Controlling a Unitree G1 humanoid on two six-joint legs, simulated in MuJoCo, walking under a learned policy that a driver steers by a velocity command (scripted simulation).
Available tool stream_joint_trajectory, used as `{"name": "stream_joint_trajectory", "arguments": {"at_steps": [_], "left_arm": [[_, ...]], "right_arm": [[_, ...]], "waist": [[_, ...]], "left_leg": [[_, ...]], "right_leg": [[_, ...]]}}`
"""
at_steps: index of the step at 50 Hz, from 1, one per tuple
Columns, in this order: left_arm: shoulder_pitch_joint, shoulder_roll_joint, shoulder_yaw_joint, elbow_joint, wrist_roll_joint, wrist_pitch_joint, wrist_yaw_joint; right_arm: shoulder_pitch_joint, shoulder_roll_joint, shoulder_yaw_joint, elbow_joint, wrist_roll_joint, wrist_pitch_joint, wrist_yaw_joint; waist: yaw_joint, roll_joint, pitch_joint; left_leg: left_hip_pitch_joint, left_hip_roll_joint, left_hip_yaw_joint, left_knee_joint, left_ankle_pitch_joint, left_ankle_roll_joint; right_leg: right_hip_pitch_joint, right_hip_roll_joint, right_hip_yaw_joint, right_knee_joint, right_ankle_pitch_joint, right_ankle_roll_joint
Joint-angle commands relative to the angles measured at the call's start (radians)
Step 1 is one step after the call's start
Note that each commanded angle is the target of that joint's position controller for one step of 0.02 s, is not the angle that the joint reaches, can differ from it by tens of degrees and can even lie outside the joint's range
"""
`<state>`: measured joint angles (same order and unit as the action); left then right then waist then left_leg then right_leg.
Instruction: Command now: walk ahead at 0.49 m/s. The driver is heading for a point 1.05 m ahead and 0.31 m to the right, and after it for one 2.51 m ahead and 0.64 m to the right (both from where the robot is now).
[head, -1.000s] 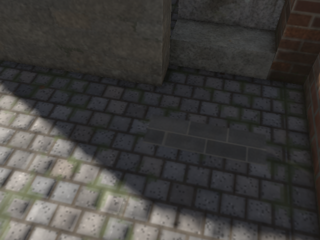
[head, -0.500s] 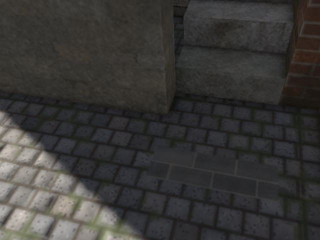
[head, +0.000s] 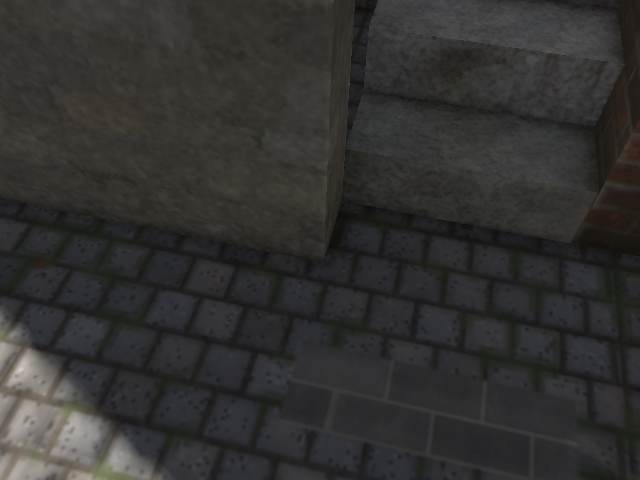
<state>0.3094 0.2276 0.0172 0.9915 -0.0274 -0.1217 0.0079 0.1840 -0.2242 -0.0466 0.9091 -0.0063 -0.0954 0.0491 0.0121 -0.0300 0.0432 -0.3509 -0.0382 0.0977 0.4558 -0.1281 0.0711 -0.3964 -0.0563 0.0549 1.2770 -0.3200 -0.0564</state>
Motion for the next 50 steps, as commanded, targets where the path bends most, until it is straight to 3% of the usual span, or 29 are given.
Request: {"name": "stream_joint_trajectory", "arguments": {"at_steps": [1,6,11,18,20,22,23,24,25,26,27,28,29,31,32,33,34,35,36,37,39,42,44,45,46,47,48,49,50], "left_arm": [[0.083,0.04,0.022,-0.048,0.0,0.014,0.003],[-0.095,0.072,0.043,-0.119,0.014,0.038,0.001],[-0.271,0.049,0.038,-0.165,0.008,0.024,-0.024],[-0.394,0.051,0.029,-0.239,-0.003,0.025,-0.073],[-0.363,0.083,0.039,-0.261,0.0,0.013,-0.075],[-0.116,0.174,0.084,-0.209,-0.006,0.009,-0.069],[0.064,0.264,0.113,-0.174,0.006,0.022,-0.055],[0.089,0.332,0.124,-0.185,0.014,0.02,-0.052],[0.113,0.238,0.101,-0.181,0.028,0.022,-0.038],[0.049,0.201,0.093,-0.206,0.03,0.018,-0.029],[-0.023,0.189,0.085,-0.221,0.027,0.014,-0.028],[-0.079,0.171,0.076,-0.239,0.031,0.011,-0.032],[-0.108,0.152,0.065,-0.247,0.037,0.009,-0.033],[-0.129,0.157,0.062,-0.254,0.02,0.008,-0.035],[-0.127,0.174,0.065,-0.256,0.015,0.008,-0.032],[-0.123,0.221,0.074,-0.265,0.037,0.012,-0.027],[-0.11,0.245,0.082,-0.257,0.027,0.031,-0.009],[0.008,0.232,0.08,-0.184,0.033,0.05,-0.014],[0.006,0.224,0.082,-0.177,0.026,0.06,-0.017],[0.001,0.227,0.087,-0.184,0.023,0.069,-0.022],[-0.009,0.227,0.092,-0.198,0.037,0.077,-0.027],[0.0,0.222,0.096,-0.205,0.063,0.079,-0.016],[-0.005,0.243,0.1,-0.21,0.062,0.074,-0.011],[-0.011,0.233,0.095,-0.209,0.059,0.07,-0.011],[-0.004,0.18,0.075,-0.219,0.044,0.05,-0.017],[-0.028,0.121,0.06,-0.262,0.011,0.045,-0.019],[0.012,0.133,0.055,-0.28,0.031,0.051,-0.025],[-0.004,0.192,0.063,-0.244,0.041,0.061,-0.025],[-0.048,0.196,0.065,-0.23,0.049,0.062,-0.031]], "right_arm": [[0.041,-0.047,-0.001,-0.003,0.001,-0.027,0.001],[0.136,-0.109,-0.007,0.049,0.002,-0.021,-0.034],[0.206,-0.133,-0.006,0.063,0.004,-0.01,-0.066],[0.259,-0.148,-0.017,0.096,0.003,0.017,-0.063],[0.222,-0.2,-0.033,0.068,0.008,0.033,-0.072],[0.199,-0.209,-0.032,0.038,-0.007,0.05,-0.079],[0.194,-0.18,-0.013,-0.002,-0.02,0.041,-0.087],[0.3,-0.018,0.04,-0.039,-0.036,0.002,-0.057],[0.203,-0.128,0.018,-0.043,0.008,-0.05,-0.04],[0.101,-0.193,0.0,-0.082,0.047,-0.084,-0.031],[0.056,-0.176,0.01,-0.086,0.032,-0.085,-0.039],[0.062,-0.189,0.002,-0.083,0.001,-0.076,-0.046],[0.086,-0.193,-0.004,-0.086,-0.01,-0.058,-0.049],[0.097,-0.171,-0.002,-0.107,-0.02,-0.027,-0.053],[0.076,-0.162,0.0,-0.122,-0.023,-0.017,-0.056],[0.055,-0.167,-0.002,-0.117,-0.028,0.003,-0.073],[0.04,-0.154,0.004,-0.148,-0.04,0.006,-0.075],[0.044,-0.049,0.039,-0.151,-0.077,0.043,-0.051],[-0.013,-0.041,0.049,-0.178,-0.077,0.056,-0.039],[-0.061,-0.061,0.049,-0.193,-0.067,0.063,-0.028],[-0.147,-0.114,0.043,-0.21,-0.051,0.068,-0.026],[-0.167,-0.141,0.037,-0.209,-0.032,0.026,-0.033],[-0.118,-0.164,0.023,-0.204,-0.039,-0.004,-0.035],[-0.044,-0.171,0.016,-0.184,-0.042,-0.022,-0.04],[0.061,-0.23,-0.001,-0.174,-0.052,-0.039,-0.059],[0.149,-0.318,-0.024,-0.18,-0.069,-0.039,-0.086],[0.184,-0.362,-0.05,-0.147,-0.051,-0.021,-0.092],[0.153,-0.261,-0.033,-0.161,-0.051,-0.013,-0.082],[0.137,-0.2,-0.021,-0.168,-0.043,-0.013,-0.077]], "waist": [[0.026,0.093,-0.09],[0.016,0.061,0.032],[-0.04,0.08,0.047],[-0.08,0.071,0.069],[-0.038,0.102,0.024],[0.091,0.125,-0.139],[0.141,0.01,-0.28],[0.039,-0.247,-0.39],[0.103,-0.144,-0.427],[0.11,-0.095,-0.288],[0.072,0.019,-0.213],[0.028,0.065,-0.165],[-0.018,0.059,-0.155],[-0.055,0.037,-0.113],[-0.059,0.026,-0.093],[-0.05,0.051,-0.059],[-0.061,0.036,-0.09],[-0.056,0.025,-0.108],[-0.042,-0.017,-0.103],[-0.017,-0.064,-0.124],[0.024,-0.085,-0.048],[0.039,-0.08,-0.03],[0.007,-0.056,-0.054],[-0.033,-0.037,-0.072],[-0.079,0.067,-0.134],[-0.106,0.195,-0.222],[-0.065,0.328,-0.221],[-0.06,0.176,-0.144],[-0.071,0.103,-0.092]], "left_leg": [[0.176,0.261,-0.309,-0.319,0.082,0.16],[0.166,0.258,-0.235,-0.383,0.094,0.168],[0.217,0.212,-0.11,-0.4,0.13,0.115],[0.511,0.301,-0.012,-0.275,0.336,0.086],[0.528,0.304,0.007,-0.155,0.65,0.058],[0.455,0.262,0.055,0.205,0.864,0.022],[0.195,0.222,0.062,0.527,0.581,-0.014],[-0.295,-0.016,-0.027,0.867,-0.339,-0.081],[-0.417,-0.002,-0.215,0.99,-0.406,-0.054],[-0.487,0.065,-0.229,0.951,-0.301,-0.021],[-0.441,0.114,-0.21,0.883,-0.221,-0.024],[-0.367,0.135,-0.202,0.825,-0.185,-0.042],[-0.288,0.158,-0.212,0.786,-0.174,-0.055],[-0.255,0.169,-0.195,0.687,-0.174,-0.088],[-0.252,0.165,-0.178,0.624,-0.145,-0.104],[-0.255,0.124,-0.149,0.587,-0.122,-0.127],[-0.227,0.115,-0.149,0.492,-0.073,-0.146],[-0.139,0.096,-0.077,0.427,-0.018,-0.13],[-0.111,0.078,-0.058,0.349,0.054,-0.12],[-0.099,0.083,-0.059,0.289,0.111,-0.114],[-0.154,0.09,-0.086,0.187,0.147,-0.118],[-0.118,0.07,-0.115,0.085,0.069,-0.108],[-0.012,0.053,-0.117,0.026,-0.031,-0.087],[0.104,0.055,-0.127,-0.04,-0.041,-0.068],[0.256,0.198,-0.286,-0.118,-0.164,-0.031],[0.461,0.396,-0.548,-0.226,-0.395,0.028],[0.531,0.502,-0.868,-0.298,-0.524,0.13],[0.493,0.468,-0.761,-0.271,-0.544,0.118],[0.433,0.423,-0.625,-0.277,-0.42,0.096]], "right_leg": [[-0.143,-0.097,0.045,-0.012,0.093,-0.026],[-0.356,-0.117,0.012,-0.207,0.258,0.022],[-0.299,-0.059,-0.054,-0.554,0.504,0.032],[-0.357,-0.012,-0.073,-0.709,0.354,-0.036],[-0.243,0.043,-0.134,-0.713,0.253,-0.068],[0.105,0.126,-0.159,-0.755,0.245,-0.124],[0.437,-0.018,0.081,-0.741,0.233,-0.184],[0.814,-0.274,0.674,-0.834,0.082,-0.393],[0.852,-0.28,0.792,-0.961,0.061,-0.373],[0.743,-0.243,0.613,-0.971,0.146,-0.306],[0.572,-0.209,0.488,-0.987,0.289,-0.275],[0.419,-0.18,0.408,-1.007,0.437,-0.27],[0.319,-0.158,0.354,-1.031,0.499,-0.268],[0.213,-0.123,0.291,-1.062,0.535,-0.27],[0.166,-0.102,0.252,-1.072,0.556,-0.263],[0.137,-0.104,0.231,-1.049,0.812,-0.242],[0.121,-0.076,0.187,-1.022,0.808,-0.223],[0.091,-0.012,0.115,-0.992,0.771,-0.18],[0.074,0.03,0.092,-0.994,0.665,-0.155],[0.08,0.042,0.126,-1.035,0.316,-0.146],[0.113,0.001,0.235,-1.077,0.086,-0.154],[0.204,-0.056,0.322,-1.011,0.167,-0.16],[0.217,-0.072,0.366,-0.926,0.191,-0.136],[0.187,-0.033,0.355,-0.842,0.187,-0.115],[0.13,0.044,0.284,-0.637,0.164,-0.082],[-0.049,0.151,0.131,-0.412,-0.012,-0.033],[-0.274,0.182,0.049,-0.29,-0.219,-0.041],[-0.315,0.095,0.074,-0.211,-0.169,-0.052],[-0.299,0.072,0.068,-0.21,-0.098,-0.05]]}}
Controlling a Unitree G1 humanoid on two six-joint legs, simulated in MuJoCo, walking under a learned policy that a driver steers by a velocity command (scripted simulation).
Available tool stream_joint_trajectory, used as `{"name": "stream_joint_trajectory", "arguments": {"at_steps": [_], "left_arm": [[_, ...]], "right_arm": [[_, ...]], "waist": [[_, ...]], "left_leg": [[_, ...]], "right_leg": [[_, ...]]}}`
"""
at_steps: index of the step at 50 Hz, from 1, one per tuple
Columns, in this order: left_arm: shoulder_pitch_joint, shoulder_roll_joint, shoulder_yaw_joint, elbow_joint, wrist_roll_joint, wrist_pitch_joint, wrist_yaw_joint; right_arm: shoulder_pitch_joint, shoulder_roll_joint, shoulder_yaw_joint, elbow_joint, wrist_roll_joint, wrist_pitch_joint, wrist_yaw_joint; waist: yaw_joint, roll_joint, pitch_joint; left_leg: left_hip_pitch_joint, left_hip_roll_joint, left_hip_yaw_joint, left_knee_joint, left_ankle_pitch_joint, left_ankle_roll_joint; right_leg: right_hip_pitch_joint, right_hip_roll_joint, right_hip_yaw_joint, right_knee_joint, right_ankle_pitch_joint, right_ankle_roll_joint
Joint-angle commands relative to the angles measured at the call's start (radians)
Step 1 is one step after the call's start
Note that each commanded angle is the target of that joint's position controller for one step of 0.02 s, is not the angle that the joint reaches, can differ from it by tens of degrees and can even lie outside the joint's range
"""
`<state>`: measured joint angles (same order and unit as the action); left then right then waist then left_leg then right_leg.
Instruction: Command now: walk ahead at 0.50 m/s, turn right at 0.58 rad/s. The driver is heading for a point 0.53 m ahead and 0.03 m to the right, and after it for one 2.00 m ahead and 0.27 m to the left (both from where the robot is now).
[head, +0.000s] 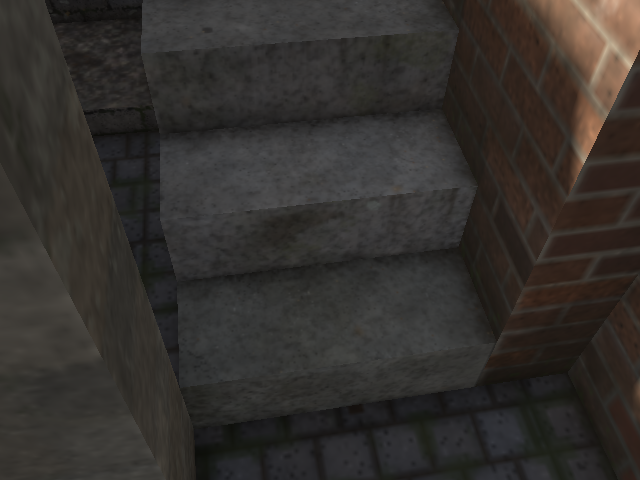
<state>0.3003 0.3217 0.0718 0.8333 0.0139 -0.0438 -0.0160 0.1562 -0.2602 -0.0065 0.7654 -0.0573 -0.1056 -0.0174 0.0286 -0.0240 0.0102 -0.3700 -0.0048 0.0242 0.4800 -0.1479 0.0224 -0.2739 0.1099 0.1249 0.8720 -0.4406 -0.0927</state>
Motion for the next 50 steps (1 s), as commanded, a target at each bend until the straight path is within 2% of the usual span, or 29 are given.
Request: {"name": "stream_joint_trajectory", "arguments": {"at_steps": [1,2,3,4,5,6,8,10,11,13,14,16,18,19,20,21,22,24,26,30,32,33,34,36,39,43,46,47,50], "left_arm": [[-0.071,0.088,0.011,-0.074,0.016,-0.01,-0.012],[-0.116,0.07,0.01,-0.094,0.03,0.001,-0.021],[-0.148,0.062,0.002,-0.104,0.024,0.008,-0.02],[-0.119,0.049,0.0,-0.104,0.018,0.013,-0.022],[-0.133,0.037,-0.007,-0.113,0.033,0.028,-0.02],[-0.135,0.013,-0.017,-0.121,0.027,0.042,-0.025],[-0.165,0.026,-0.02,-0.141,0.022,0.054,-0.042],[-0.287,0.007,-0.034,-0.196,0.015,0.055,-0.059],[-0.32,0.013,-0.035,-0.201,-0.004,0.045,-0.07],[-0.305,-0.006,-0.039,-0.193,0.007,0.032,-0.088],[-0.281,0.01,-0.034,-0.215,0.019,0.024,-0.078],[-0.264,0.019,-0.029,-0.195,0.04,0.023,-0.069],[-0.147,0.024,-0.02,-0.143,0.042,-0.001,-0.033],[-0.002,0.053,-0.01,-0.098,0.054,0.003,-0.065],[0.091,0.069,-0.002,-0.056,0.074,-0.016,-0.055],[0.044,0.239,0.044,-0.083,0.055,-0.015,-0.036],[0.051,0.167,0.046,-0.085,0.004,-0.023,-0.016],[-0.096,0.028,-0.001,-0.077,0.005,-0.025,0.013],[-0.133,-0.028,-0.033,-0.057,0.007,-0.025,0.043],[-0.093,-0.032,-0.062,0.02,-0.001,-0.048,0.067],[-0.097,0.009,-0.063,0.044,0.0,-0.054,0.077],[-0.136,0.171,-0.002,0.018,0.066,-0.031,0.088],[-0.105,0.175,0.01,0.026,0.066,-0.008,0.106],[-0.095,0.12,0.007,0.009,0.055,0.028,0.13],[-0.132,0.045,-0.012,-0.029,0.046,0.022,0.123],[-0.102,0.088,0.004,-0.011,0.045,0.016,0.115],[-0.094,0.111,0.013,-0.001,0.042,0.02,0.117],[-0.1,0.117,0.012,0.009,0.031,0.027,0.11],[-0.125,0.119,0.013,0.003,0.024,0.031,0.102]], "right_arm": [[0.146,-0.13,-0.053,-0.023,0.016,-0.005,-0.013],[0.149,-0.113,-0.046,-0.014,0.019,-0.013,-0.02],[0.165,-0.114,-0.052,-0.003,0.014,-0.02,-0.022],[0.191,-0.14,-0.062,0.003,0.016,-0.021,-0.021],[0.206,-0.121,-0.057,0.005,0.017,-0.028,-0.025],[0.198,-0.126,-0.056,0.013,0.029,-0.034,-0.018],[0.188,-0.125,-0.056,0.007,0.029,-0.027,-0.008],[0.196,-0.122,-0.05,0.022,0.023,-0.012,-0.005],[0.165,-0.138,-0.055,0.027,0.022,-0.008,0.012],[0.136,-0.206,-0.076,0.03,0.017,-0.011,0.008],[0.144,-0.216,-0.09,0.037,0.028,-0.01,0.0],[0.156,-0.237,-0.095,0.07,0.035,-0.005,0.011],[0.161,-0.222,-0.092,0.084,0.066,0.003,0.001],[0.136,-0.27,-0.119,0.072,0.101,0.016,-0.038],[0.197,-0.22,-0.093,0.087,0.089,0.016,-0.033],[0.253,-0.081,-0.05,0.028,0.08,0.025,-0.014],[0.208,-0.14,-0.053,0.092,0.052,0.044,-0.016],[0.185,-0.136,-0.051,0.114,0.054,0.039,0.001],[0.151,-0.116,-0.041,0.139,0.031,0.069,-0.003],[0.142,-0.074,-0.026,0.178,0.048,0.104,-0.005],[0.085,-0.052,-0.014,0.17,0.045,0.114,-0.008],[-0.087,-0.094,-0.037,0.085,0.066,0.092,-0.024],[-0.088,-0.12,-0.04,0.074,0.062,0.082,-0.023],[-0.078,-0.121,-0.052,0.062,0.067,0.097,-0.022],[-0.06,-0.141,-0.079,0.063,0.047,0.136,-0.034],[-0.126,-0.09,-0.078,-0.009,0.06,0.106,-0.044],[-0.156,-0.068,-0.072,-0.054,0.062,0.096,-0.033],[-0.161,-0.054,-0.066,-0.067,0.078,0.093,-0.029],[-0.163,-0.085,-0.067,-0.083,0.079,0.1,-0.017]], "waist": [[-0.08,0.083,-0.03],[-0.076,0.1,-0.015],[-0.079,0.102,-0.004],[-0.061,0.123,-0.055],[-0.06,0.092,-0.075],[-0.037,0.126,-0.067],[-0.039,0.184,-0.041],[-0.063,0.174,0.038],[-0.059,0.197,0.066],[-0.059,0.189,0.071],[-0.059,0.143,0.067],[-0.046,0.17,0.024],[-0.006,0.129,-0.042],[0.052,0.083,-0.059],[0.059,0.014,-0.199],[-0.024,-0.379,-0.255],[0.026,-0.123,-0.314],[-0.046,0.012,-0.203],[-0.053,0.017,-0.168],[-0.059,-0.025,-0.169],[-0.06,-0.054,-0.116],[-0.025,-0.012,-0.084],[-0.022,0.015,-0.142],[-0.025,-0.015,-0.133],[-0.034,-0.047,-0.087],[-0.001,-0.02,-0.033],[0.016,-0.019,-0.062],[0.002,-0.032,-0.079],[-0.008,-0.072,-0.115]], "left_leg": [[0.405,0.348,-0.42,-0.315,-0.239,0.115],[0.396,0.324,-0.327,-0.31,-0.059,0.112],[0.393,0.295,-0.26,-0.293,0.111,0.11],[0.407,0.295,-0.198,-0.275,0.221,0.106],[0.407,0.302,-0.155,-0.25,0.318,0.103],[0.373,0.286,-0.096,-0.24,0.393,0.104],[0.343,0.262,-0.03,-0.273,0.303,0.103],[0.283,0.247,0.024,-0.318,0.229,0.103],[0.252,0.209,0.066,-0.34,0.232,0.094],[0.242,0.21,0.104,-0.327,0.31,0.089],[0.258,0.228,0.101,-0.318,0.383,0.085],[0.366,0.262,0.113,-0.201,0.559,0.091],[0.405,0.234,0.152,0.011,0.813,0.07],[0.371,0.255,0.126,0.241,1.049,0.076],[0.229,0.204,0.127,0.514,0.566,0.031],[-0.257,-0.007,0.146,0.889,-0.462,-0.054],[-0.224,0.038,0.005,0.983,-0.448,-0.027],[-0.189,0.096,-0.047,0.806,-0.308,-0.009],[-0.091,0.087,-0.033,0.719,-0.206,-0.013],[0.022,0.055,-0.067,0.53,-0.12,-0.017],[0.047,0.043,-0.051,0.418,-0.093,-0.008],[-0.107,0.033,-0.076,0.443,-0.214,-0.032],[-0.147,0.044,-0.105,0.462,-0.218,-0.038],[-0.209,0.046,-0.121,0.515,-0.225,-0.05],[-0.233,0.045,-0.117,0.69,-0.258,-0.082],[-0.273,0.068,-0.075,0.618,-0.236,-0.098],[-0.264,0.069,-0.046,0.503,-0.223,-0.099],[-0.217,0.085,-0.05,0.45,-0.244,-0.092],[-0.112,0.077,-0.001,0.347,-0.281,-0.081]], "right_leg": [[-0.403,-0.123,-0.011,0.179,0.078,0.0],[-0.41,-0.133,-0.018,0.171,0.123,0.013],[-0.426,-0.134,-0.043,0.211,0.143,0.03],[-0.406,-0.137,-0.058,0.244,0.149,0.039],[-0.41,-0.132,-0.057,0.29,0.161,0.038],[-0.398,-0.131,-0.065,0.29,0.18,0.042],[-0.399,-0.147,-0.088,0.207,0.227,0.051],[-0.367,-0.142,-0.136,0.065,0.295,0.056],[-0.318,-0.141,-0.165,-0.042,0.366,0.062],[-0.198,-0.135,-0.187,-0.197,0.371,0.062],[-0.16,-0.121,-0.199,-0.257,0.398,0.054],[-0.149,-0.109,-0.211,-0.276,0.243,0.022],[-0.036,-0.045,-0.24,-0.38,0.277,-0.01],[0.037,-0.006,-0.275,-0.518,0.333,-0.027],[0.288,-0.085,-0.157,-0.547,0.55,-0.065],[0.606,-0.422,0.241,-0.391,1.326,-0.278],[0.495,-0.435,0.164,-0.401,1.528,-0.306],[0.346,-0.357,0.057,-0.495,1.254,-0.206],[0.24,-0.306,-0.008,-0.548,1.201,-0.119],[0.184,-0.29,-0.106,-0.587,1.187,-0.001],[0.138,-0.274,-0.132,-0.61,1.058,0.035],[0.23,-0.344,-0.057,-0.532,1.202,0.012],[0.292,-0.386,-0.026,-0.519,1.217,0.001],[0.297,-0.422,-0.017,-0.537,1.082,-0.047],[0.162,-0.405,-0.028,-0.591,0.747,-0.127],[0.159,-0.398,-0.051,-0.622,0.556,-0.157],[0.229,-0.402,-0.067,-0.621,0.578,-0.158],[0.221,-0.413,-0.081,-0.619,0.599,-0.164],[0.236,-0.408,-0.124,-0.588,0.638,-0.169]]}}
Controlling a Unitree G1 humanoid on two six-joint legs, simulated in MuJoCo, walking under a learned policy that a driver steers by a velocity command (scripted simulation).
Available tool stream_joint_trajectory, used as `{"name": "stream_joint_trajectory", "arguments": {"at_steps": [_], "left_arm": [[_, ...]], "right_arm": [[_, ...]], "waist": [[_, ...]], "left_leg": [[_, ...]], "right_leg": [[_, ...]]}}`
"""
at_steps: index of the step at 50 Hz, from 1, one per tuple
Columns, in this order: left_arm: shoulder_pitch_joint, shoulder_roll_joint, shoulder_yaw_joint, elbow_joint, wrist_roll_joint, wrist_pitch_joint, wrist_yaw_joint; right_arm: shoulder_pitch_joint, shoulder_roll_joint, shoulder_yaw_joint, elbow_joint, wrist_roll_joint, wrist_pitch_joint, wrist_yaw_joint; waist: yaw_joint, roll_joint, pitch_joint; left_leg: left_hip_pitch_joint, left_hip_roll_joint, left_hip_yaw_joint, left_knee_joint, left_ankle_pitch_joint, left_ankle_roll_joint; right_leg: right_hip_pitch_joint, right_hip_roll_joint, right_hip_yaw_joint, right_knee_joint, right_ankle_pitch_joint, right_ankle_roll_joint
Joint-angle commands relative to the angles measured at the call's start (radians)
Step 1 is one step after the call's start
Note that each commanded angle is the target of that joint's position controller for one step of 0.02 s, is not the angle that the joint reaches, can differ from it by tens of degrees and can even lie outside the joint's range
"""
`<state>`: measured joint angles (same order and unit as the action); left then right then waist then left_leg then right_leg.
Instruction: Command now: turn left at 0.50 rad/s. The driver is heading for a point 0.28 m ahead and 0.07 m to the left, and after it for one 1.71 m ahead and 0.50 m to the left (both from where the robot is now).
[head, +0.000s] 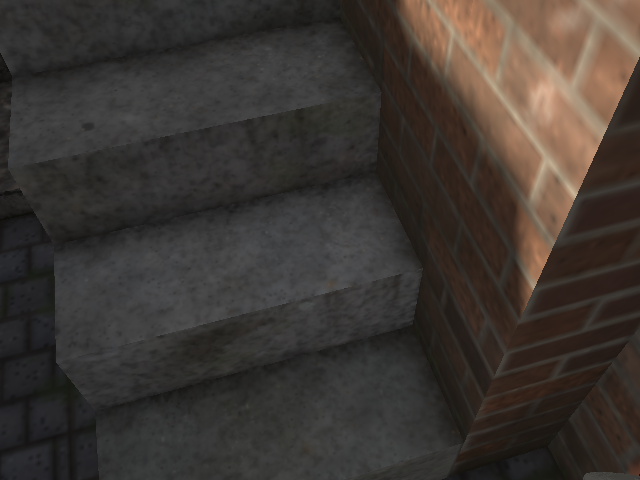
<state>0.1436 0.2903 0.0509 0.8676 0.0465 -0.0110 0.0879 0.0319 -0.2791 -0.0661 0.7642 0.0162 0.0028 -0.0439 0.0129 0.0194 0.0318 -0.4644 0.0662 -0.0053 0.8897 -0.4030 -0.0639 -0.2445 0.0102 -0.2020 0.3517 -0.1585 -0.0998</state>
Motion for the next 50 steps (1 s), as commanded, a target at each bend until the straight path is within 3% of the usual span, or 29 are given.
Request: {"name": "stream_joint_trajectory", "arguments": {"at_steps": [1,2,3,4,7,8,9,10,11,12,15,21,23,24,25,26,27,28,30,31,32,34,35,36,37,38,40,46,50], "left_arm": [[0.033,0.158,0.037,-0.028,-0.011,-0.003,-0.002],[0.025,0.163,0.037,-0.03,-0.011,-0.009,-0.007],[0.077,0.059,0.002,-0.019,-0.031,-0.04,-0.046],[0.063,0.071,0.003,-0.018,-0.033,-0.052,-0.068],[0.095,0.122,0.007,-0.026,-0.028,-0.028,-0.08],[0.099,0.086,-0.005,-0.056,-0.014,-0.022,-0.093],[0.063,0.071,-0.013,-0.122,-0.015,-0.013,-0.086],[0.09,0.095,-0.006,-0.106,-0.02,-0.01,-0.08],[0.1,0.065,-0.011,-0.105,-0.033,-0.007,-0.084],[0.102,0.07,-0.008,-0.099,-0.008,-0.001,-0.076],[0.119,0.062,-0.005,-0.13,0.001,0.024,-0.062],[0.057,0.006,-0.03,-0.241,-0.023,0.04,-0.028],[0.111,0.0,-0.027,-0.249,-0.03,0.024,-0.023],[0.145,-0.006,-0.027,-0.243,-0.026,0.009,-0.018],[0.15,0.015,-0.024,-0.258,-0.011,-0.007,-0.013],[0.13,0.076,-0.021,-0.271,0.001,-0.002,-0.011],[0.13,0.048,-0.024,-0.258,0.003,0.001,-0.008],[0.104,-0.018,-0.042,-0.261,-0.014,-0.003,-0.011],[0.056,-0.049,-0.052,-0.245,-0.005,-0.004,-0.017],[0.082,0.017,-0.018,-0.255,-0.024,0.012,-0.048],[0.054,0.007,-0.016,-0.251,-0.036,0.022,-0.054],[0.076,-0.024,-0.014,-0.242,-0.042,0.02,-0.062],[0.04,-0.049,-0.02,-0.257,-0.067,0.004,-0.057],[0.047,-0.063,-0.02,-0.258,-0.077,-0.011,-0.054],[0.03,-0.097,-0.029,-0.289,-0.083,-0.028,-0.056],[0.057,-0.095,-0.031,-0.291,-0.068,-0.038,-0.061],[0.057,-0.065,-0.005,-0.298,-0.043,-0.043,-0.066],[0.1,-0.079,0.017,-0.299,-0.05,-0.05,-0.054],[0.087,-0.096,0.014,-0.288,-0.062,-0.046,-0.048]], "right_arm": [[-0.035,-0.074,-0.009,-0.088,0.002,-0.002,0.012],[-0.026,-0.077,-0.011,-0.088,0.002,0.007,0.017],[0.084,-0.04,0.011,-0.019,-0.075,0.053,0.031],[0.084,-0.037,0.011,-0.031,-0.076,0.07,0.045],[0.13,-0.118,-0.011,-0.014,-0.077,0.035,0.055],[0.192,-0.201,-0.024,-0.003,-0.087,0.032,0.047],[0.207,-0.324,-0.067,-0.003,-0.075,0.031,0.029],[0.195,-0.253,-0.064,0.004,-0.083,0.029,0.007],[0.161,-0.234,-0.059,-0.01,-0.076,0.029,0.001],[0.126,-0.168,-0.038,-0.007,-0.074,0.022,-0.01],[0.14,-0.141,-0.036,-0.025,-0.049,-0.01,-0.002],[0.181,-0.146,-0.059,-0.052,-0.056,0.003,0.008],[0.151,-0.149,-0.064,-0.07,-0.048,0.005,0.01],[0.135,-0.125,-0.057,-0.082,-0.039,0.002,0.011],[0.149,-0.055,-0.035,-0.094,-0.034,-0.004,0.01],[0.17,0.003,-0.013,-0.124,-0.024,-0.006,0.006],[0.199,-0.065,-0.027,-0.102,-0.044,0.003,-0.006],[0.217,-0.072,-0.029,-0.087,-0.035,0.011,-0.009],[0.228,-0.044,-0.019,-0.068,-0.033,0.018,-0.006],[0.247,-0.03,-0.011,-0.094,-0.046,0.014,-0.012],[0.19,-0.043,-0.011,-0.103,-0.043,0.007,-0.016],[0.189,-0.006,-0.001,-0.107,-0.037,-0.01,-0.03],[0.203,0.044,0.015,-0.092,-0.046,-0.017,-0.029],[0.184,0.028,0.016,-0.099,-0.062,-0.028,-0.036],[0.193,-0.043,0.005,-0.124,-0.079,-0.038,-0.041],[0.175,-0.103,-0.024,-0.108,-0.059,-0.033,-0.016],[0.141,-0.053,-0.02,-0.121,-0.038,-0.037,-0.008],[0.07,-0.003,-0.019,-0.132,-0.036,-0.039,-0.017],[0.069,0.021,-0.021,-0.14,-0.031,-0.03,-0.032]], "waist": [[0.005,-0.121,-0.149],[0.003,-0.116,-0.159],[0.003,-0.152,-0.187],[-0.003,-0.188,-0.157],[-0.037,-0.07,-0.09],[-0.056,0.094,-0.09],[-0.06,0.253,-0.033],[-0.04,0.075,-0.039],[-0.006,0.099,-0.067],[0.02,0.055,-0.065],[0.017,0.122,-0.095],[-0.033,0.18,-0.074],[-0.007,0.17,-0.094],[0.005,0.135,-0.117],[-0.002,0.024,-0.156],[-0.011,-0.225,-0.163],[-0.009,-0.21,-0.167],[-0.024,-0.145,-0.116],[-0.055,-0.12,-0.044],[-0.047,-0.238,-0.11],[-0.032,-0.271,-0.003],[-0.042,-0.165,0.011],[-0.078,-0.081,-0.022],[-0.067,-0.019,-0.055],[-0.073,0.099,-0.088],[-0.04,0.183,-0.002],[-0.033,0.13,0.028],[-0.02,0.044,-0.141],[-0.032,-0.05,-0.164]], "left_leg": [[0.007,0.002,0.036,-0.103,-0.024,0.012],[0.042,0.001,0.044,-0.148,-0.018,0.024],[0.097,-0.04,0.089,-0.174,-0.042,0.056],[0.139,-0.042,0.1,-0.247,-0.042,0.077],[0.364,-0.03,0.043,-0.615,0.167,0.124],[0.473,0.178,-0.23,-0.672,0.314,0.171],[0.42,0.333,-0.494,-0.625,0.629,0.323],[0.441,0.299,-0.4,-0.568,0.812,0.337],[0.418,0.249,-0.322,-0.545,0.84,0.326],[0.379,0.2,-0.259,-0.55,0.821,0.285],[0.349,0.133,-0.214,-0.518,0.877,0.259],[0.294,0.091,-0.343,-0.46,0.545,0.218],[0.269,0.063,-0.37,-0.419,0.472,0.175],[0.207,0.027,-0.361,-0.387,0.377,0.136],[0.111,-0.037,-0.321,-0.314,0.181,0.092],[-0.013,-0.206,-0.152,-0.143,-0.151,0.042],[0.052,-0.166,-0.111,0.079,-0.266,0.023],[0.09,-0.14,-0.107,0.144,-0.233,-0.005],[0.121,-0.11,-0.1,-0.001,-0.15,-0.029],[0.177,-0.118,-0.025,-0.108,-0.139,0.014],[0.193,-0.123,0.013,-0.199,-0.135,0.036],[0.243,-0.102,0.02,-0.441,-0.027,0.078],[0.336,-0.087,0.025,-0.622,0.183,0.092],[0.435,-0.022,-0.068,-0.668,0.253,0.104],[0.512,0.146,-0.295,-0.692,0.198,0.146],[0.385,0.198,-0.396,-0.672,0.16,0.191],[0.386,0.186,-0.368,-0.668,0.162,0.209],[0.393,0.034,-0.136,-0.49,0.755,0.098],[0.346,-0.011,-0.09,-0.489,0.551,0.063]], "right_leg": [[0.207,-0.311,0.195,-0.061,0.349,-0.155],[0.199,-0.32,0.192,-0.05,0.341,-0.146],[0.238,-0.314,0.173,-0.076,0.174,-0.119],[0.19,-0.297,0.15,-0.07,0.072,-0.088],[0.016,-0.203,0.041,0.058,-0.068,0.049],[-0.172,-0.136,-0.003,0.279,-0.28,0.099],[-0.35,-0.022,0.069,0.433,-0.411,0.141],[-0.369,-0.056,0.174,0.582,-0.343,0.151],[-0.359,-0.03,0.204,0.616,-0.311,0.144],[-0.328,-0.027,0.201,0.635,-0.27,0.138],[-0.277,0.013,0.183,0.65,-0.208,0.124],[-0.165,0.051,0.179,0.308,-0.229,0.101],[-0.042,0.056,0.157,0.114,-0.113,0.087],[0.091,0.017,0.172,0.007,0.017,0.082],[0.225,-0.131,0.308,-0.052,0.072,0.056],[0.247,-0.312,0.515,-0.089,0.31,-0.07],[0.144,-0.399,0.569,-0.086,0.37,-0.182],[0.077,-0.344,0.483,-0.101,0.369,-0.199],[0.041,-0.202,0.318,-0.096,0.287,-0.131],[0.036,-0.132,0.293,-0.203,-0.277,-0.087],[-0.012,-0.112,0.313,-0.253,-0.327,-0.082],[0.067,-0.11,0.31,-0.218,-0.199,-0.09],[0.075,-0.1,0.291,-0.156,-0.13,-0.059],[0.021,-0.093,0.287,-0.092,-0.056,-0.008],[-0.091,-0.072,0.258,0.013,-0.028,0.046],[-0.092,-0.02,0.224,-0.013,-0.071,0.057],[-0.095,-0.004,0.211,0.03,-0.077,0.06],[0.158,-0.021,0.251,0.026,0.272,0.056],[0.243,-0.051,0.279,0.013,0.535,0.04]]}}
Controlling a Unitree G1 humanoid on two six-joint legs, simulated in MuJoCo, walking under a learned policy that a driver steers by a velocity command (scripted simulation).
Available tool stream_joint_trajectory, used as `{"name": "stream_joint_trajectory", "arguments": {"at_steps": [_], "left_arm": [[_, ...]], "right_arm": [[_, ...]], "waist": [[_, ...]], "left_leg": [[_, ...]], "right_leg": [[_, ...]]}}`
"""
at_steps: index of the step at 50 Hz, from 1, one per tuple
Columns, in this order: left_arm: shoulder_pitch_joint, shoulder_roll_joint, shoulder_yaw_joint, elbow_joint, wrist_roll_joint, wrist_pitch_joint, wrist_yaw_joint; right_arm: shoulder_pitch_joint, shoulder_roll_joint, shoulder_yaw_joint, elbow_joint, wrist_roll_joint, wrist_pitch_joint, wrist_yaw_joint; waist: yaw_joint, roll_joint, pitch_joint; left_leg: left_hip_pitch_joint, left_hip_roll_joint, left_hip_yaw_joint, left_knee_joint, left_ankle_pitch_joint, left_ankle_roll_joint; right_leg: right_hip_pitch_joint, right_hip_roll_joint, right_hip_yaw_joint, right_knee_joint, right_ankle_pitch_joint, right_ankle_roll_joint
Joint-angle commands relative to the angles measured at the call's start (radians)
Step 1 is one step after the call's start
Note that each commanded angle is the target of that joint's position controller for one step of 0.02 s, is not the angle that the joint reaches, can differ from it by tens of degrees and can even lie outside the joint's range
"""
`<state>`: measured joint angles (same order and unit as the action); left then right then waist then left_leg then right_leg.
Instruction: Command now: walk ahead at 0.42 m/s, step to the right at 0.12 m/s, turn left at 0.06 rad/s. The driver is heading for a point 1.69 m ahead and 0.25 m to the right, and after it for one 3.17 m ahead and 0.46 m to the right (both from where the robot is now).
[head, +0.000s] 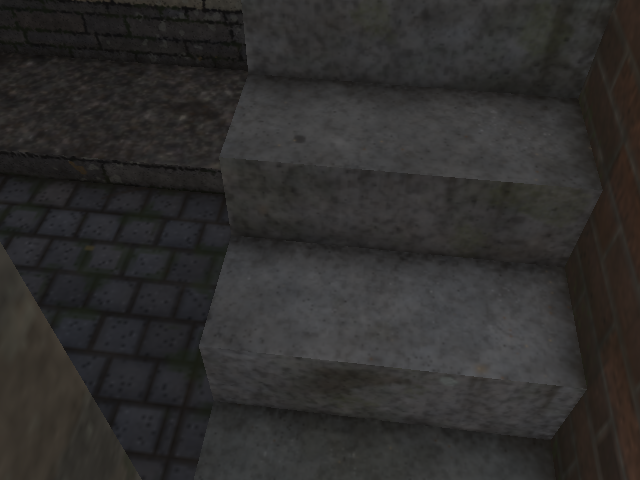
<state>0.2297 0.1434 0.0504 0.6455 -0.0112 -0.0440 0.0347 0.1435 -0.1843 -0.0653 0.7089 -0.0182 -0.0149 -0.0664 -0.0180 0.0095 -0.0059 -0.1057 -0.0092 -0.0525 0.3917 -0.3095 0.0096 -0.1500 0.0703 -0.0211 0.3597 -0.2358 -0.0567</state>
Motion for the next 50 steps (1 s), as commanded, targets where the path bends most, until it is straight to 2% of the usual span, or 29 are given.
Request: {"name": "stream_joint_trajectory", "arguments": {"at_steps": [1,5,6,7,9,11,13,14,15,16,17,18,20,23,30,31,32,34,35,36,37,38,41,42,43,44,45,47,50], "left_arm": [[-0.024,0.04,0.01,-0.076,-0.005,-0.012,0.005],[-0.041,0.052,0.014,-0.081,-0.002,-0.008,0.002],[-0.02,0.14,0.052,-0.07,0.0,0.019,-0.02],[-0.003,0.164,0.068,-0.079,-0.002,0.037,-0.032],[-0.02,0.081,0.049,-0.111,0.007,0.064,-0.045],[-0.011,0.083,0.049,-0.115,0.004,0.092,-0.039],[0.034,0.071,0.029,-0.105,0.014,0.086,-0.034],[0.057,0.068,0.019,-0.089,0.002,0.069,-0.036],[0.092,0.06,0.018,-0.048,0.019,0.058,-0.029],[0.07,0.069,0.013,-0.033,0.059,0.027,-0.007],[0.119,0.17,0.02,-0.056,0.078,0.0,-0.004],[0.204,0.151,0.01,-0.008,0.055,-0.005,-0.001],[0.077,0.051,-0.018,-0.029,0.032,-0.009,0.013],[0.077,0.083,-0.017,0.012,0.037,-0.01,0.038],[0.067,0.047,-0.02,0.038,0.02,-0.003,0.045],[0.082,0.306,0.073,0.014,-0.011,-0.029,0.052],[0.073,0.31,0.078,0.02,-0.006,-0.041,0.056],[0.074,0.216,0.05,0.041,0.015,-0.056,0.055],[0.097,0.098,0.023,0.034,0.024,-0.037,0.04],[0.024,0.179,0.035,0.056,0.011,-0.044,0.045],[-0.02,0.16,0.03,0.035,0.009,-0.042,0.036],[0.006,0.07,0.008,0.035,0.013,-0.033,0.019],[-0.019,0.12,0.019,-0.007,0.002,-0.019,-0.005],[-0.014,0.132,0.023,-0.014,0.004,-0.017,-0.014],[-0.04,0.102,0.014,-0.038,0.006,-0.019,-0.016],[-0.087,0.039,-0.004,-0.066,0.007,-0.023,-0.023],[-0.078,0.012,-0.019,-0.112,0.003,-0.026,-0.021],[-0.088,0.046,-0.013,-0.117,0.027,-0.018,-0.016],[-0.016,-0.016,-0.027,-0.115,0.035,-0.016,-0.014]], "right_arm": [[-0.048,-0.07,-0.021,-0.086,0.006,-0.008,-0.011],[-0.062,-0.064,-0.027,-0.079,0.016,0.001,-0.018],[0.027,-0.163,-0.067,-0.04,0.012,0.011,-0.042],[0.087,-0.221,-0.093,-0.009,0.006,0.024,-0.059],[0.119,-0.242,-0.103,-0.001,0.003,0.049,-0.073],[0.029,-0.226,-0.08,-0.046,-0.009,0.033,-0.059],[-0.147,-0.177,-0.04,-0.085,-0.016,0.011,-0.045],[-0.164,-0.196,-0.046,-0.082,-0.013,0.013,-0.03],[-0.107,-0.199,-0.055,-0.065,0.006,0.018,-0.022],[0.0,-0.121,-0.032,-0.041,-0.005,0.018,0.0],[0.065,-0.064,-0.012,-0.063,-0.017,0.022,0.004],[0.087,-0.103,-0.025,-0.048,-0.014,0.047,0.004],[-0.001,-0.104,-0.017,-0.06,0.001,0.053,0.019],[-0.017,-0.078,-0.009,-0.069,-0.005,0.049,0.028],[-0.007,-0.049,0.012,-0.062,-0.011,0.066,0.014],[0.002,-0.147,-0.021,-0.051,0.084,0.041,0.017],[-0.048,-0.183,-0.027,-0.07,0.089,0.024,0.017],[-0.079,-0.138,-0.007,-0.062,0.063,-0.003,0.026],[-0.077,-0.069,0.012,-0.042,-0.053,0.006,0.048],[-0.057,-0.018,0.021,-0.045,0.045,-0.035,0.041],[-0.091,-0.028,0.03,-0.051,0.052,-0.057,0.043],[-0.1,0.002,0.033,-0.067,-0.038,-0.034,0.05],[-0.02,-0.034,0.016,-0.052,-0.04,-0.022,0.046],[0.004,-0.078,0.004,-0.048,-0.017,-0.029,0.04],[0.012,-0.102,0.001,-0.054,-0.019,-0.039,0.038],[0.049,-0.138,-0.001,-0.065,-0.027,-0.051,0.037],[0.04,-0.253,-0.036,-0.062,-0.019,-0.041,0.048],[-0.031,-0.121,0.004,-0.083,-0.03,-0.048,0.058],[-0.151,-0.067,0.028,-0.122,0.0,-0.05,0.027]], "waist": [[-0.005,-0.051,-0.119],[-0.009,-0.035,-0.16],[-0.023,-0.078,-0.104],[-0.023,-0.035,-0.107],[-0.032,0.137,-0.078],[-0.01,0.211,0.005],[0.09,0.155,0.041],[0.091,0.169,0.025],[0.077,0.163,-0.012],[0.002,0.095,-0.064],[0.012,-0.189,-0.101],[0.017,-0.315,-0.161],[0.023,-0.148,-0.111],[0.014,-0.098,-0.084],[0.003,-0.168,-0.013],[0.034,-0.194,-0.059],[0.036,-0.195,-0.009],[0.041,-0.131,0.045],[0.088,-0.019,0.107],[0.015,-0.181,0.014],[0.036,-0.191,0.015],[0.049,-0.097,0.055],[0.021,-0.15,-0.015],[0.016,-0.178,-0.016],[0.004,-0.157,-0.018],[-0.025,-0.058,-0.033],[0.003,0.218,-0.004],[0.025,0.19,0.031],[0.09,0.064,-0.073]], "left_leg": [[-0.017,0.072,-0.042,-0.001,0.479,-0.015],[-0.037,0.066,-0.021,-0.001,0.392,-0.032],[-0.028,0.096,-0.037,0.065,0.535,-0.013],[0.045,0.143,-0.078,0.13,0.682,0.025],[0.141,0.325,-0.243,0.081,0.826,0.143],[-0.018,0.488,-0.357,-0.03,0.742,0.286],[-0.134,0.337,-0.164,-0.034,0.555,0.156],[-0.128,0.213,-0.055,0.003,0.536,0.093],[-0.099,0.111,0.006,0.083,0.438,0.06],[-0.155,0.047,0.011,0.149,0.235,0.019],[-0.312,-0.015,0.033,0.306,-0.204,-0.045],[-0.18,0.002,-0.017,0.465,-0.42,-0.048],[-0.236,0.021,-0.017,0.601,-0.37,-0.058],[-0.222,0.004,0.009,0.542,-0.228,-0.043],[-0.092,-0.035,0.034,0.205,-0.104,0.012],[-0.192,0.004,0.01,0.293,-0.094,0.003],[-0.27,0.038,-0.029,0.366,-0.11,-0.001],[-0.393,0.072,-0.06,0.4,-0.139,-0.004],[-0.422,-0.024,0.055,0.404,-0.092,0.007],[-0.281,0.072,-0.031,0.276,-0.088,0.002],[-0.207,0.039,0.013,0.176,-0.031,-0.014],[-0.173,-0.066,0.122,0.13,0.032,0.01],[-0.058,-0.047,0.139,-0.028,0.108,0.012],[0.0,-0.021,0.118,-0.05,0.113,0.002],[0.044,0.037,0.055,-0.055,0.104,0.012],[0.077,0.168,-0.094,-0.118,0.081,0.039],[0.033,0.241,-0.272,-0.206,-0.078,0.103],[-0.008,0.257,-0.286,-0.238,0.058,0.138],[-0.067,0.157,-0.081,-0.127,0.56,0.074]], "right_leg": [[0.157,-0.117,0.102,0.004,0.702,-0.002],[0.222,-0.124,0.112,0.016,0.826,0.0],[0.154,-0.078,0.054,0.126,0.834,-0.023],[0.018,-0.05,0.027,0.203,0.681,-0.022],[-0.275,0.002,0.013,0.337,0.071,0.015],[-0.358,-0.064,0.134,0.718,-0.363,0.06],[-0.255,-0.142,0.187,0.454,-0.335,0.049],[-0.13,-0.105,0.101,0.186,-0.198,0.049],[0.0,0.007,-0.013,-0.042,0.085,0.051],[0.147,0.002,0.003,-0.028,0.238,0.07],[0.224,-0.288,0.341,-0.113,0.597,0.008],[0.058,-0.418,0.438,-0.047,0.801,-0.128],[0.04,-0.368,0.359,-0.047,0.591,-0.155],[0.064,-0.307,0.296,-0.069,0.556,-0.118],[-0.047,-0.237,0.276,-0.112,0.043,-0.061],[0.007,-0.387,0.54,-0.246,-0.505,-0.083],[0.004,-0.459,0.674,-0.301,-0.621,-0.107],[0.071,-0.464,0.653,-0.297,-0.477,-0.119],[0.07,-0.381,0.498,-0.28,-0.237,-0.12],[0.048,-0.298,0.362,-0.243,-0.201,-0.088],[0.008,-0.248,0.303,-0.241,-0.134,-0.08],[-0.035,-0.218,0.257,-0.23,0.006,-0.092],[-0.038,-0.188,0.217,-0.123,-0.011,-0.059],[-0.093,-0.171,0.222,-0.115,-0.061,-0.059],[-0.148,-0.16,0.206,-0.06,-0.066,-0.036],[-0.221,-0.11,0.151,0.09,-0.043,-0.009],[-0.294,-0.041,0.071,0.156,-0.084,0.029],[-0.263,-0.076,0.064,0.216,-0.11,0.017],[-0.021,-0.058,0.041,0.105,0.088,0.026]]}}
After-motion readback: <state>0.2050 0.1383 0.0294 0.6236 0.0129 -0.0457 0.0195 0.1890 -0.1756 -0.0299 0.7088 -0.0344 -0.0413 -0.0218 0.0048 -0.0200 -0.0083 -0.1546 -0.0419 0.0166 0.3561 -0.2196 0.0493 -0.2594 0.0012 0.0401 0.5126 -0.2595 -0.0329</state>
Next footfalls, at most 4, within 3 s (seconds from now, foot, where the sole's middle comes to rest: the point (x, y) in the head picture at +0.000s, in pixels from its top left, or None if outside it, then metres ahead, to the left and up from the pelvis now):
0.32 right None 0.07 -0.15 -0.78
0.86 left None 0.05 0.07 -0.78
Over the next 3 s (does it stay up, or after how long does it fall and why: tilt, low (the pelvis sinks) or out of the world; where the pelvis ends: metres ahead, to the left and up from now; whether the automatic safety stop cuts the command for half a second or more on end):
stays up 0.05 -0.03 0.00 its command is cut before an obstacle from the start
